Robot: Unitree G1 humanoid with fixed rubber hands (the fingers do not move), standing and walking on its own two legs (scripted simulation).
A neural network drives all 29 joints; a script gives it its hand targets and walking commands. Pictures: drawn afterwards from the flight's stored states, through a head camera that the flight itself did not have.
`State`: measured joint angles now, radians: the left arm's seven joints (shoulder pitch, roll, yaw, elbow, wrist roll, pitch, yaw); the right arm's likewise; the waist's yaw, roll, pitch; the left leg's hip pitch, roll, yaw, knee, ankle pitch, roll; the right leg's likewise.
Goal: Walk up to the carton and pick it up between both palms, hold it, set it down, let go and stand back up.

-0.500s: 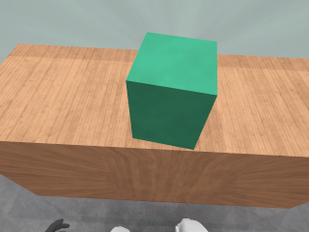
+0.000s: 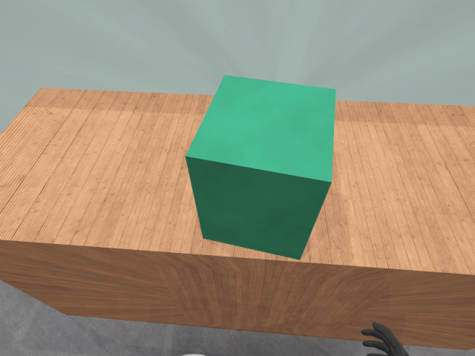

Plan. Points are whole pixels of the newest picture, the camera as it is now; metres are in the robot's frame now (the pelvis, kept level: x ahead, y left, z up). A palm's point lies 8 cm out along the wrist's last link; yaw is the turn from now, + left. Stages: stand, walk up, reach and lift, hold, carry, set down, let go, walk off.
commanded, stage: walk up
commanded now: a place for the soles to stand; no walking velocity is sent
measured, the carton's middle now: (263, 170) +0.43 -0.01 +0.05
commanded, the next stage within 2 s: reach and lift in 1.54 s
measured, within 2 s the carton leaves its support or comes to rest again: neither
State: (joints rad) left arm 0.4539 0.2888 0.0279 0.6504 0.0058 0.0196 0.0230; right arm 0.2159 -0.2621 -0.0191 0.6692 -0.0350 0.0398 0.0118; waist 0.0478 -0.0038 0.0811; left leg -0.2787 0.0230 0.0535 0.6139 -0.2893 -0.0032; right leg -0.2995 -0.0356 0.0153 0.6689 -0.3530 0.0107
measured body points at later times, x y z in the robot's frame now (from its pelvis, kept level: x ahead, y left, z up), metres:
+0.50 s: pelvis +0.00 +0.02 +0.00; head +0.02 +0.01 +0.45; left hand +0.14 +0.28 -0.10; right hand +0.10 -0.26 -0.11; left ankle +0.02 +0.12 -0.72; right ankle +0.01 -0.13 -0.72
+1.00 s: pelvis +0.01 +0.02 +0.00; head +0.02 +0.01 +0.45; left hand +0.14 +0.27 -0.10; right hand +0.06 -0.26 -0.13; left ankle +0.01 +0.13 -0.72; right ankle +0.01 -0.13 -0.72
